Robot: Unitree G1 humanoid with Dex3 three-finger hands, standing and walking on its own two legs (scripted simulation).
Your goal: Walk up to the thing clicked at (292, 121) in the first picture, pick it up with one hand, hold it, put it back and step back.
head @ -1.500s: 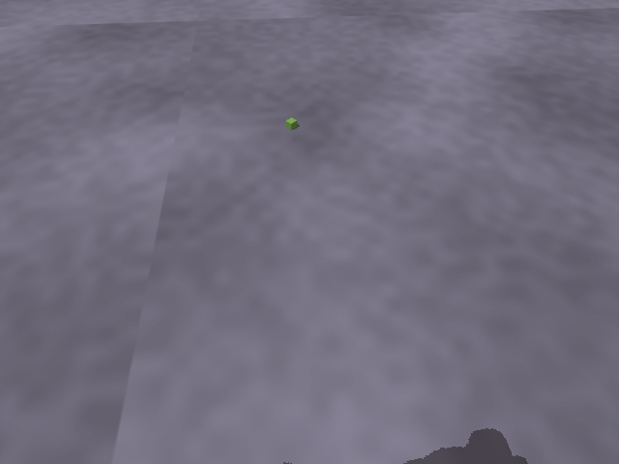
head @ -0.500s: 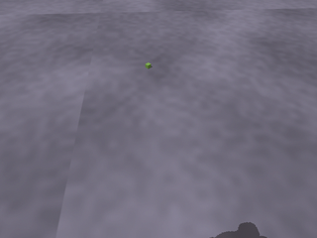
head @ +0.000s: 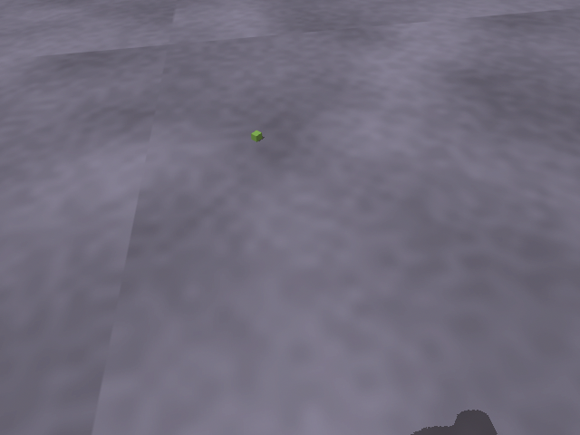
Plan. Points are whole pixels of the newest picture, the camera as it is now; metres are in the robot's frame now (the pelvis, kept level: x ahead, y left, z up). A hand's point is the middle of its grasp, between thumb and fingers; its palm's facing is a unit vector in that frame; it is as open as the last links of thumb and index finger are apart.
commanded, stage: walk up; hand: left
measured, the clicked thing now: (256, 136) +1.88 +0.23 -0.74
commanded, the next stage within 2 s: none
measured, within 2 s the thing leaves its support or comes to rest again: neither
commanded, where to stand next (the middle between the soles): +1.52 +0.02 m, yaw -1 degrees
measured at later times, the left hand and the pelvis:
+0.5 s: hand (136, 350) +0.30 +0.30 -0.15, palm faces -0.01 -0.95 -0.32, open 7.4 cm; pelvis +0.27 +0.03 +0.00, yaw +0 degrees
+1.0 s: hand (197, 206) +0.63 +0.23 -0.11, palm faces +0.01 -0.92 -0.40, open 7.4 cm; pelvis +0.56 -0.04 +0.01, yaw +0 degrees
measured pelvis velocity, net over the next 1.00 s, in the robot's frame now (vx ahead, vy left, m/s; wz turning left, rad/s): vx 0.56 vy -0.04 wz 0.01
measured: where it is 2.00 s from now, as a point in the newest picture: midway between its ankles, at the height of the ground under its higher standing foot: (298, 235)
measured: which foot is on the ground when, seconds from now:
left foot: up 0.00-0.32, down 0.34-0.80, up 0.82-1.00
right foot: down 0.00-0.36, up 0.38-0.76, down 0.78-1.00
